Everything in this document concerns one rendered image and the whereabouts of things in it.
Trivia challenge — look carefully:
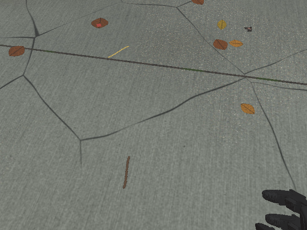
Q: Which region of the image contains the robot right hand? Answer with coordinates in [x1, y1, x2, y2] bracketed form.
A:
[255, 189, 307, 230]

